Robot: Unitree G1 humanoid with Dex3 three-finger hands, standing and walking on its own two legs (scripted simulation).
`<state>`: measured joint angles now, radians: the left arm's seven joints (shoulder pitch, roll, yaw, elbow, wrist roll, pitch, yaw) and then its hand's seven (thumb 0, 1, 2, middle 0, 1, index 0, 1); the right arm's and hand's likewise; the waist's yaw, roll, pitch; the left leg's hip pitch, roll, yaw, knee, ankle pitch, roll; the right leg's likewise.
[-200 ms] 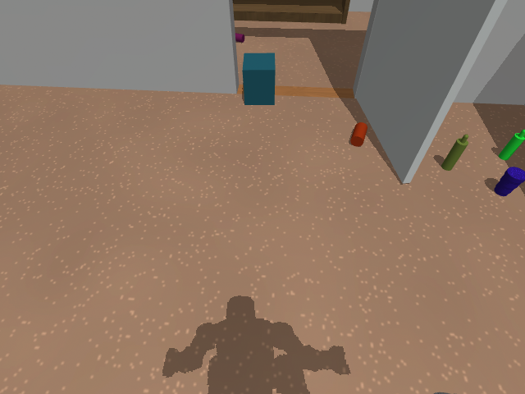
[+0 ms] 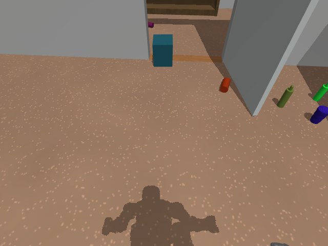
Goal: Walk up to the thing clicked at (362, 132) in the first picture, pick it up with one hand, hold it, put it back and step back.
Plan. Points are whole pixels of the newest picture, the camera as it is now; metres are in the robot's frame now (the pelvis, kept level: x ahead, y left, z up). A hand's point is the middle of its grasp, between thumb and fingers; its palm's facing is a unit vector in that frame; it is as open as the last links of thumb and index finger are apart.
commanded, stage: stand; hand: left
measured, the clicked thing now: (225, 85) +1.50 -0.56 -0.75
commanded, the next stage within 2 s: walk up in 0.92 s
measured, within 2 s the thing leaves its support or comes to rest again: neither
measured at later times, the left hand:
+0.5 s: hand out of the picture +0.08 +0.25 -0.16, palm faces -0.02 -0.94 -0.33, open 7.4 cm
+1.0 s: hand out of the picture +0.07 +0.26 -0.15, palm faces -0.07 -0.94 -0.33, open 7.4 cm
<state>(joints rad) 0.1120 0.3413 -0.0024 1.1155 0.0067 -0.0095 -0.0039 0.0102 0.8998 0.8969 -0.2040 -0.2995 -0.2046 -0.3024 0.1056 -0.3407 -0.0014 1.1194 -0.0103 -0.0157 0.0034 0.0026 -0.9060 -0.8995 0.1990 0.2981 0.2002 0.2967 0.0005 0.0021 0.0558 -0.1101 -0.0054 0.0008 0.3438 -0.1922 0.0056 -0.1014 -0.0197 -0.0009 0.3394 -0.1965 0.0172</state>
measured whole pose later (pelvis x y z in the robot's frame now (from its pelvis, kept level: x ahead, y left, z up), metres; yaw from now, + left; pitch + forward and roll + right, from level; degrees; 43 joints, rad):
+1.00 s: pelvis +0.00 +0.00 +0.00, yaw -4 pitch -1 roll +1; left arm 0.20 0.36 0.03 1.06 0.01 0.01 -0.06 0.01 0.90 0.90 -0.21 -0.30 -0.21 -0.30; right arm 0.11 -0.37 -0.05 1.04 -0.04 -0.03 0.06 0.00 -0.90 -0.90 0.20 0.30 0.20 0.30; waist 0.01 0.01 0.03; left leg -0.15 0.00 0.08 0.43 -0.35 0.04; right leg -0.20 -0.02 0.06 0.48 -0.32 -0.01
